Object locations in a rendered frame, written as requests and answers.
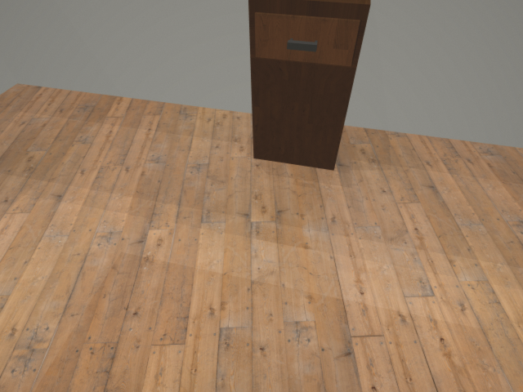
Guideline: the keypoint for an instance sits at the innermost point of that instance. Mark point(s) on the drawer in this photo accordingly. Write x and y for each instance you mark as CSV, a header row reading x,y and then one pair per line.
x,y
336,38

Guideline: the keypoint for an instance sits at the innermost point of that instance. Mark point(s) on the cabinet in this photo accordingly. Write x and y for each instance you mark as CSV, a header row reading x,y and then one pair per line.
x,y
299,108

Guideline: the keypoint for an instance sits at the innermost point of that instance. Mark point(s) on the handle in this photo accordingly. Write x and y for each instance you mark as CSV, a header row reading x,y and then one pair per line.
x,y
301,45

